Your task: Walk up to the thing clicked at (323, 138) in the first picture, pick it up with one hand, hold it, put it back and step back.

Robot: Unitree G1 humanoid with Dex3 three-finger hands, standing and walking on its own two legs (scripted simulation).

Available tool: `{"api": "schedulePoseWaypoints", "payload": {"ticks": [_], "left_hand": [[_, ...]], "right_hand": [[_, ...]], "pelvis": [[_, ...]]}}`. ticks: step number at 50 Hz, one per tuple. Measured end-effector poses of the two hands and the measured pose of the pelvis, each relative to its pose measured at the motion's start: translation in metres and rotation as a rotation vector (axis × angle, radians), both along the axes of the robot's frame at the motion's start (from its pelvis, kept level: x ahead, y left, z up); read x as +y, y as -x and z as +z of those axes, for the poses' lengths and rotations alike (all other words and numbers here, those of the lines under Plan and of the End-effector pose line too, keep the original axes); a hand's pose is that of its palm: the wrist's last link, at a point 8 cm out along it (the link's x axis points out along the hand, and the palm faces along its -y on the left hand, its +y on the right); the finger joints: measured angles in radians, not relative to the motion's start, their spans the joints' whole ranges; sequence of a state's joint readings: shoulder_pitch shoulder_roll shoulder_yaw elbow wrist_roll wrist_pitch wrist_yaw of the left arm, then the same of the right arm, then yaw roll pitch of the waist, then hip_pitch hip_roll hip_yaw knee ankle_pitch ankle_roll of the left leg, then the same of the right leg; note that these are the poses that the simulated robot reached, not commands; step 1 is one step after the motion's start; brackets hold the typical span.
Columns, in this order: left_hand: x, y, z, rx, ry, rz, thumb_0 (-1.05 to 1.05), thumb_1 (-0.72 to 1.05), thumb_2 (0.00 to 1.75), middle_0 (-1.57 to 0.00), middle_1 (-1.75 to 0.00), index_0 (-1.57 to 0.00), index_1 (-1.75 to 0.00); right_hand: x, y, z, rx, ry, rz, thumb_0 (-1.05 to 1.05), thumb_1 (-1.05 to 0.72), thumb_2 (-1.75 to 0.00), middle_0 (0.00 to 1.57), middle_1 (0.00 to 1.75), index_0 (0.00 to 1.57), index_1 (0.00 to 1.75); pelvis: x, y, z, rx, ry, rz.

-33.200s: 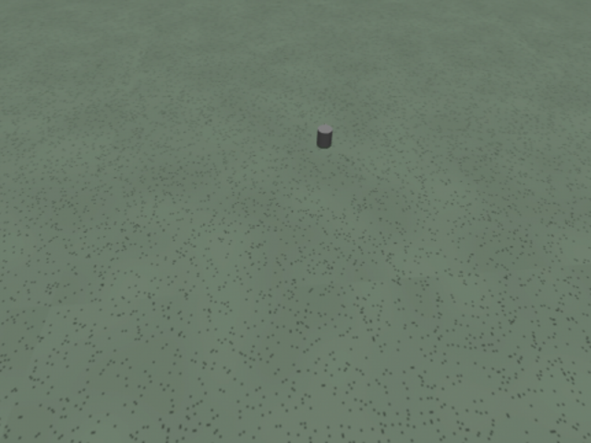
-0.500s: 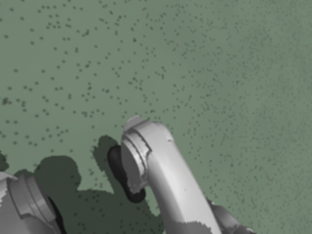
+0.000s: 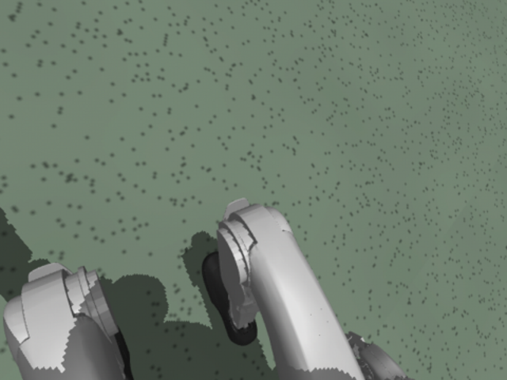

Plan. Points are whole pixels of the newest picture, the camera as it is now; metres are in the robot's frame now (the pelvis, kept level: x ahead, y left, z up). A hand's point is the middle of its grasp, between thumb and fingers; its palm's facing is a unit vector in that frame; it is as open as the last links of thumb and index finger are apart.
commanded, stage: withdraw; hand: left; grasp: from above
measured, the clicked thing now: out of the picture +0.54 +0.32 -0.29
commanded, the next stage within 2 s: home in 0.54 s
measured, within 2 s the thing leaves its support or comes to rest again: neither
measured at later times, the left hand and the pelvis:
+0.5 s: hand out of the picture +0.53 +0.32 -0.11, palm faces -0.40 -0.07 -0.91, open 13.8 cm; pelvis -0.02 +0.00 +0.01, yaw +3 degrees
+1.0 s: hand out of the picture +0.48 +0.32 -0.06, palm faces -0.32 -0.35 -0.88, open 10.3 cm; pelvis -0.01 +0.00 +0.05, yaw +5 degrees
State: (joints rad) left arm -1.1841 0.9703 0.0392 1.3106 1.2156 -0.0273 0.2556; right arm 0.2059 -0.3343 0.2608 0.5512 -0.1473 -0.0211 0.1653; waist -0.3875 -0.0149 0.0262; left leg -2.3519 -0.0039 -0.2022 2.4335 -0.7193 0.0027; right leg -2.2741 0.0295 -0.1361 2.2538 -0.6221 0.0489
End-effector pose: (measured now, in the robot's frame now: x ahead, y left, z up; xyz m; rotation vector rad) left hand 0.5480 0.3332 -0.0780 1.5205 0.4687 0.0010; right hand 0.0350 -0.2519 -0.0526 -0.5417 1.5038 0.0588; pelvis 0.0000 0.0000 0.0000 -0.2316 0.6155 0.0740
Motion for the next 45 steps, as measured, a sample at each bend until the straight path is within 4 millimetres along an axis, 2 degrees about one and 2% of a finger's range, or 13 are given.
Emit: {"api": "schedulePoseWaypoints", "payload": {"ticks": [4, 8, 13, 18, 23, 28, 37, 41, 45], "left_hand": [[0.010, 0.008, 0.033, 0.069, 0.003, 0.045, 0.00, -0.57, 1.04, -0.09, -1.04, -0.07, -1.06], [0.009, 0.019, 0.048, 0.163, 0.024, 0.029, 0.00, -0.56, 1.04, -0.10, -1.04, -0.07, -1.06], [-0.005, 0.025, 0.045, 0.229, 0.083, -0.047, 0.00, -0.54, 1.03, -0.11, -1.03, -0.09, -1.05], [-0.015, 0.021, 0.033, 0.191, 0.094, -0.121, 0.00, -0.53, 1.03, -0.13, -1.02, -0.10, -1.04], [-0.018, 0.018, 0.025, 0.126, 0.057, -0.132, 0.00, -0.52, 1.02, -0.15, -1.01, -0.12, -1.03], [-0.012, 0.018, 0.023, 0.103, 0.028, -0.081, 0.00, -0.52, 1.01, -0.17, -0.99, -0.14, -1.02], [-0.001, 0.014, 0.035, 0.142, 0.034, -0.018, 0.00, -0.45, 0.98, -0.20, -0.92, -0.17, -0.95], [-0.004, 0.014, 0.035, 0.149, 0.078, -0.038, 0.00, -0.31, 0.99, -0.23, -0.84, -0.20, -0.86], [-0.006, 0.029, 0.037, 0.131, 0.152, -0.042, 0.00, -0.11, 1.00, -0.24, -0.76, -0.21, -0.78]], "right_hand": [[-0.003, -0.015, 0.001, -0.043, 0.000, -0.011, 0.00, -0.91, -0.90, 0.20, 0.30, 0.20, 0.30], [-0.007, -0.022, 0.008, -0.056, 0.011, -0.004, 0.00, -0.91, -0.90, 0.20, 0.30, 0.20, 0.30], [-0.016, -0.015, 0.020, -0.035, 0.068, 0.010, 0.00, -0.91, -0.90, 0.20, 0.30, 0.20, 0.30], [-0.026, 0.002, 0.029, 0.004, 0.150, 0.001, 0.00, -0.91, -0.90, 0.20, 0.30, 0.20, 0.30], [-0.027, 0.021, 0.025, 0.045, 0.176, -0.035, 0.00, -0.91, -0.90, 0.20, 0.30, 0.20, 0.30], [-0.018, 0.032, 0.013, 0.058, 0.136, -0.074, 0.00, -0.92, -0.90, 0.20, 0.30, 0.20, 0.30], [0.000, 0.028, -0.003, 0.042, 0.071, -0.094, 0.00, -0.91, -0.90, 0.20, 0.30, 0.20, 0.30], [0.001, 0.024, 0.000, 0.040, 0.074, -0.092, 0.00, -0.90, -0.89, 0.20, 0.30, 0.20, 0.30], [-0.001, 0.016, 0.009, 0.032, 0.075, -0.097, 0.00, -0.90, -0.89, 0.20, 0.30, 0.20, 0.30]], "pelvis": [[0.001, 0.003, 0.012, 0.002, -0.011, 0.016], [0.001, 0.009, 0.025, -0.003, -0.022, 0.030], [-0.001, 0.016, 0.033, -0.012, -0.029, 0.037], [-0.002, 0.019, 0.026, -0.016, -0.025, 0.036], [-0.002, 0.020, 0.017, -0.011, -0.027, 0.036], [-0.002, 0.020, 0.012, -0.007, -0.035, 0.032], [-0.001, 0.018, 0.013, -0.001, -0.038, 0.027], [0.001, 0.016, 0.015, 0.003, -0.031, 0.028], [0.002, 0.013, 0.023, 0.016, -0.025, 0.038]]}}
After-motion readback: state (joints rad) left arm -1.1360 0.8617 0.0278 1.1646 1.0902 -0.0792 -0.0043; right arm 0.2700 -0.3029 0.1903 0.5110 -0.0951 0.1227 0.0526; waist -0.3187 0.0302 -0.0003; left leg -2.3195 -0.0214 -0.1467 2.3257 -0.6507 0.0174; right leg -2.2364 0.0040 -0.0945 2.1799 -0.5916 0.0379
